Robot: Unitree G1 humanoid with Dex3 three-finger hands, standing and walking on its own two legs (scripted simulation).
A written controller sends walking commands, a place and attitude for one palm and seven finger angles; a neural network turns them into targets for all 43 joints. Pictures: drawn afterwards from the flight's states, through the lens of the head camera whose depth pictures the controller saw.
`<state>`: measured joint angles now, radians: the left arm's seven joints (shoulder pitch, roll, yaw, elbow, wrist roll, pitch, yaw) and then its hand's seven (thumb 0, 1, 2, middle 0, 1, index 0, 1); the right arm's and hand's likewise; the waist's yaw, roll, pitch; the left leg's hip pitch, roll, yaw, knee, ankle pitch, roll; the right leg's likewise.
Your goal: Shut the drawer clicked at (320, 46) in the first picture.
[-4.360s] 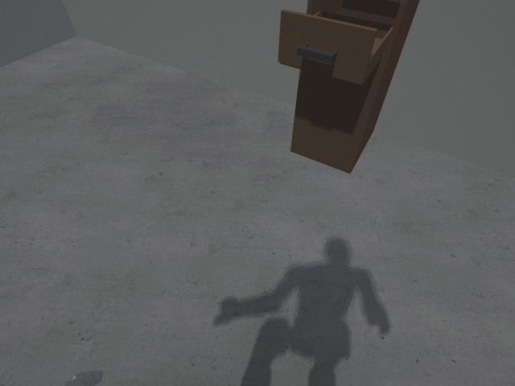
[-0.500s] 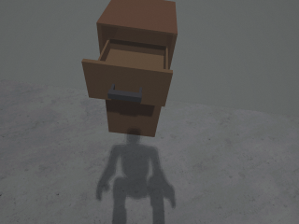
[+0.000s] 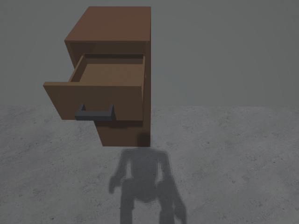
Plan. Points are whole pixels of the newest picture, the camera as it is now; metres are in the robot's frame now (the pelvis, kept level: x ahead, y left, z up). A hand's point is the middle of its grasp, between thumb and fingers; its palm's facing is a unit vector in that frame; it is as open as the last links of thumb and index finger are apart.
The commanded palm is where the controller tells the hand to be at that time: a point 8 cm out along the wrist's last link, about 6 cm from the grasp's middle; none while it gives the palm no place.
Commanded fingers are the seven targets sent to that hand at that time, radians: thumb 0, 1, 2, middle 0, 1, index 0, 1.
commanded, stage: take the last steps up to it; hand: left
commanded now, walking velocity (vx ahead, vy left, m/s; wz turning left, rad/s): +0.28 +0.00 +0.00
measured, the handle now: (95, 111) +0.49 +0.21 +0.00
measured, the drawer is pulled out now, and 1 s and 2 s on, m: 0.30 0.30 0.30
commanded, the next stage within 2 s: come to a stop and stand still in 0.42 s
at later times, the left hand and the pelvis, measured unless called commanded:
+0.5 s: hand out of the picture +0.11 +0.20 -0.18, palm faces +0.04 -0.99 -0.14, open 7.4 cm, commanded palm none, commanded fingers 0.00 0.90 0.90 -0.20 -0.30 -0.20 -0.30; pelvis +0.13 +0.03 +0.00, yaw -2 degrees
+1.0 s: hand (95, 207) +0.22 +0.19 -0.17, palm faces +0.07 -0.97 -0.24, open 7.3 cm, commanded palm none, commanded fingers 0.00 0.90 0.90 -0.20 -0.30 -0.20 -0.30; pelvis +0.14 +0.00 +0.00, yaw +1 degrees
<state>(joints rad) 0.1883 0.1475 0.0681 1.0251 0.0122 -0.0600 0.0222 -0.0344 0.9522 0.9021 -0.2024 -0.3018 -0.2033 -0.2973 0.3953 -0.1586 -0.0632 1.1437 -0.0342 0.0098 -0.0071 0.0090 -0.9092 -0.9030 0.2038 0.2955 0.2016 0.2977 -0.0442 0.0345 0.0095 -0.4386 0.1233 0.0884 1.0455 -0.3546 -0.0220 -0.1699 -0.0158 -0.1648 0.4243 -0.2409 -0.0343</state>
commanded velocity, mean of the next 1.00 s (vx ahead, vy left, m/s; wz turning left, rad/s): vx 0.04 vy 0.04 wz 0.00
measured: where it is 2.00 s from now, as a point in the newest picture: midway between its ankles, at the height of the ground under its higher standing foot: outside the picture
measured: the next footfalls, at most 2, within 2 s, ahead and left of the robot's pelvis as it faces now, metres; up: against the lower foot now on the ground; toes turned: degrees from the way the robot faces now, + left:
left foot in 0.26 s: +0.20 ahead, +0.12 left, +0.00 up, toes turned +9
right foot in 0.68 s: +0.25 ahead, -0.13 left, +0.00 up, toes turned -7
